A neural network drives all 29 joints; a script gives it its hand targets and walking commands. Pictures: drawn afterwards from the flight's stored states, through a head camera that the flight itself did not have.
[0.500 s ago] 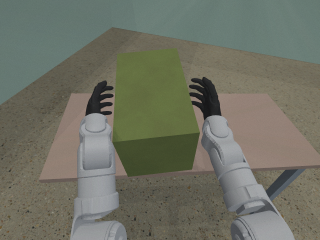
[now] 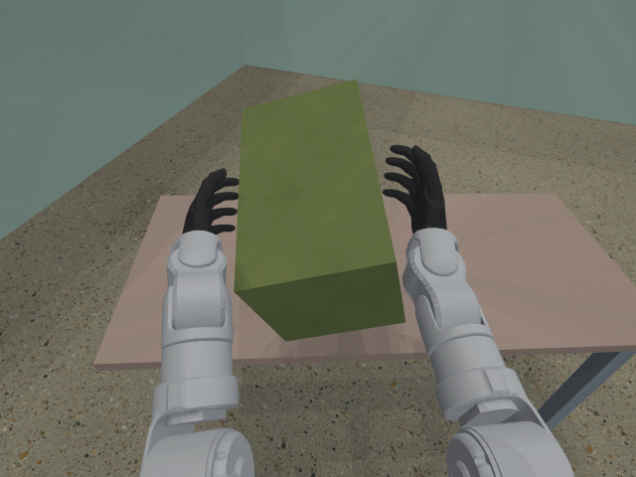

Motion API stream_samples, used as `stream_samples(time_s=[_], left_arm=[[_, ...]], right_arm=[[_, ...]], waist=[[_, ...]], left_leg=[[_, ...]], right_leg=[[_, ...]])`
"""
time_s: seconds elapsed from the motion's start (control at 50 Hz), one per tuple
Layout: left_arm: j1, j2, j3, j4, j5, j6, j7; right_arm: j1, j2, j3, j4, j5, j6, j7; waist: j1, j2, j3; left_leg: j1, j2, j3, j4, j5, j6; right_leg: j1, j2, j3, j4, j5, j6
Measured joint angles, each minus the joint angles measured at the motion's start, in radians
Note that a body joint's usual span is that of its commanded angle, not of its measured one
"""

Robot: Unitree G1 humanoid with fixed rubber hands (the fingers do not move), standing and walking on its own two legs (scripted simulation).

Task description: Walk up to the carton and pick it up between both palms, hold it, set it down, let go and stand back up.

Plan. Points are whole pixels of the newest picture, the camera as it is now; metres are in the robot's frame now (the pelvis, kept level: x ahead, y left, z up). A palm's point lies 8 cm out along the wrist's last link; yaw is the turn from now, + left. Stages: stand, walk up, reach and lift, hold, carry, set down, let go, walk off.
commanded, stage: set down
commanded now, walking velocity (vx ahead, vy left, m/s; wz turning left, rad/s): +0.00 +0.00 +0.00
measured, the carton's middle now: (320, 211) +0.46 +0.01 +0.12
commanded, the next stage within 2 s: none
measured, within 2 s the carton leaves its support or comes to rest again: neither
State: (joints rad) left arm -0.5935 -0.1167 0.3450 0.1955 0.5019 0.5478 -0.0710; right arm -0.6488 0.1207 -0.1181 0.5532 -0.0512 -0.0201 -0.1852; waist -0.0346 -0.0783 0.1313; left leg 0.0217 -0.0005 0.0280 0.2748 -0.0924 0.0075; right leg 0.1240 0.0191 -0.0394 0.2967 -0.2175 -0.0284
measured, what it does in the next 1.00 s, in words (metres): stands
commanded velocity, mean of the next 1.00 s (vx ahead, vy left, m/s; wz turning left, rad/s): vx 0.00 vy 0.00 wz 0.00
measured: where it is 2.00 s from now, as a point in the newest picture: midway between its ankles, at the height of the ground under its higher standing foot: outside the picture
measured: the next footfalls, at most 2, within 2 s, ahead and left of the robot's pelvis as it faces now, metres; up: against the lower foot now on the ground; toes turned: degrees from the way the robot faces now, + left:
none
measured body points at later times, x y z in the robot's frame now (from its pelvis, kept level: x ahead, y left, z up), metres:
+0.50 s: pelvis +0.02 -0.01 +0.00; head +0.01 +0.02 +0.45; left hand +0.39 +0.17 +0.11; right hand +0.40 -0.10 +0.15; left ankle +0.06 +0.12 -0.75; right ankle -0.02 -0.09 -0.75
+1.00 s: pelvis +0.02 +0.01 +0.00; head +0.01 +0.04 +0.45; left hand +0.41 +0.18 +0.09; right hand +0.42 -0.09 +0.13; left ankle +0.06 +0.12 -0.75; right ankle -0.02 -0.09 -0.75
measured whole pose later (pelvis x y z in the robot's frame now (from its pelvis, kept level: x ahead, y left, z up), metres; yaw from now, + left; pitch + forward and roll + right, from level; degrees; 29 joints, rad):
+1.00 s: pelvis +0.02 +0.01 +0.00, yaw -2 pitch -5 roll +0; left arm -0.66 -0.11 0.49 0.66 0.47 0.17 0.01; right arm -0.73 0.18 -0.44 0.92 -0.32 -0.27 -0.14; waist 0.06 -0.07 0.07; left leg -0.08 0.02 0.07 0.28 -0.11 0.00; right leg 0.03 0.03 0.00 0.25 -0.20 -0.02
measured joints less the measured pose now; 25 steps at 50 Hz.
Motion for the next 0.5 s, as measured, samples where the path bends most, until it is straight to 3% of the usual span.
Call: stream_samples(time_s=[0.24,0.5], left_arm=[[0.084,0.029,-0.029,0.084,-0.08,-0.168,0.038],[0.084,0.013,0.006,0.146,-0.069,-0.213,0.042]], right_arm=[[0.07,0.014,0.023,0.056,-0.016,-0.158,-0.021],[0.058,-0.003,0.034,0.159,-0.024,-0.216,-0.036]], waist=[[0.026,-0.007,-0.005],[0.04,0.007,-0.023]], left_leg=[[-0.047,0.014,-0.011,0.027,-0.028,-0.016],[-0.039,0.011,0.001,0.001,-0.026,-0.015]], right_leg=[[-0.024,0.015,-0.009,-0.019,-0.006,-0.011],[-0.021,0.011,0.002,-0.042,-0.001,-0.004]])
